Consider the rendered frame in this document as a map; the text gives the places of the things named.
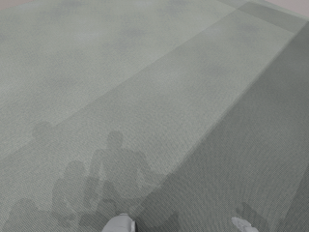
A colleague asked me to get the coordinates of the left robot thigh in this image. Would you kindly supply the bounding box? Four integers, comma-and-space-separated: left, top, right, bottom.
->
101, 216, 135, 232

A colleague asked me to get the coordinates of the robot right hand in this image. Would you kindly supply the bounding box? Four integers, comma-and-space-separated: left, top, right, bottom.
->
231, 217, 259, 232

